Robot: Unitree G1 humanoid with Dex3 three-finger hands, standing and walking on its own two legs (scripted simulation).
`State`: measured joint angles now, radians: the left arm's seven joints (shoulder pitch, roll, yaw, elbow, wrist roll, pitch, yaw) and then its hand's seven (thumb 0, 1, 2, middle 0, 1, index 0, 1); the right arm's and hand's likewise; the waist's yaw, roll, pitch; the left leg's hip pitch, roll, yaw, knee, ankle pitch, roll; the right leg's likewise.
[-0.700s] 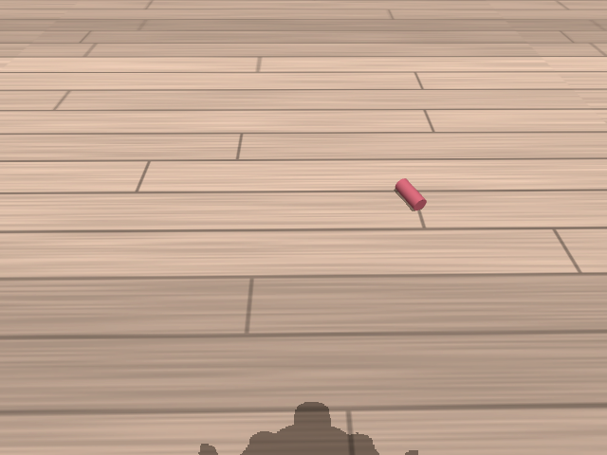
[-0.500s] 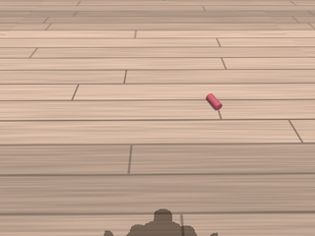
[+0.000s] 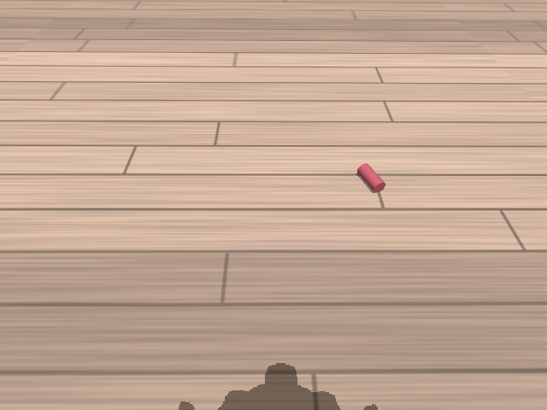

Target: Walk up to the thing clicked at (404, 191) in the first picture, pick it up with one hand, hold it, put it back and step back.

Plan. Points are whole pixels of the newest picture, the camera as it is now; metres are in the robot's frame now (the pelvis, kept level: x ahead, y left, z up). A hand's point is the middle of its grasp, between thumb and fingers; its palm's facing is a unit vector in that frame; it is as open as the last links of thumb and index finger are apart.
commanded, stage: stand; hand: left
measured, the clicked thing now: (371, 177) +1.34 -0.48 -0.75
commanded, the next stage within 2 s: walk up in 0.42 s
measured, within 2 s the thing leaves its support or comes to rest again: neither
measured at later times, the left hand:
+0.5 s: hand out of the picture +0.07 +0.25 -0.15, palm faces -0.07 -0.94 -0.33, open 7.4 cm
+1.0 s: hand (196, 337) +0.28 +0.16 -0.14, palm faces -0.35 -0.84 -0.41, open 7.4 cm
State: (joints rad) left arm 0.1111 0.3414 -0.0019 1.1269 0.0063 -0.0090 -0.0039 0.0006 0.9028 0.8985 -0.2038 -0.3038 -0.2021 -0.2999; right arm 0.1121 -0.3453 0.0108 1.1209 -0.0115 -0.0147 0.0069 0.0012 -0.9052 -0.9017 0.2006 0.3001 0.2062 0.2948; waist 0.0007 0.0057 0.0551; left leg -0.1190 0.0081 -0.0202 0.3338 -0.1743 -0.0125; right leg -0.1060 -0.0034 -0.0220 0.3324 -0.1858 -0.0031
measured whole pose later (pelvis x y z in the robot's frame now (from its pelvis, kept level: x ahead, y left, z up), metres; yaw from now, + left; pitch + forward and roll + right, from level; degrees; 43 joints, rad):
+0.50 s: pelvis +0.01 +0.00 +0.00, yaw -5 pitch -1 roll +1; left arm 0.20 0.35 0.05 1.05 0.03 0.01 -0.05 0.00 0.90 0.90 -0.20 -0.30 -0.20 -0.30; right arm 0.12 -0.36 -0.04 1.03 -0.04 -0.04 0.05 0.00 -0.90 -0.90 0.20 0.30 0.21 0.30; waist 0.02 0.00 0.05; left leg -0.14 0.01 0.07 0.41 -0.31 0.02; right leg -0.21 0.00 0.06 0.50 -0.32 -0.01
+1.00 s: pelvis +0.15 -0.08 -0.01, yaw -27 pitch -3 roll +0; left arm 0.37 0.34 0.05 0.91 0.00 -0.05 -0.03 0.00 0.90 0.90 -0.21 -0.30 -0.21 -0.30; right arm 0.14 -0.43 -0.06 0.82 -0.02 -0.02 0.11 0.01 -0.91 -0.90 0.20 0.30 0.20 0.29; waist 0.06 0.10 0.08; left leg -0.54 0.10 -0.02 0.98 -0.30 -0.02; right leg -0.16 0.01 0.05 0.52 -0.31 -0.01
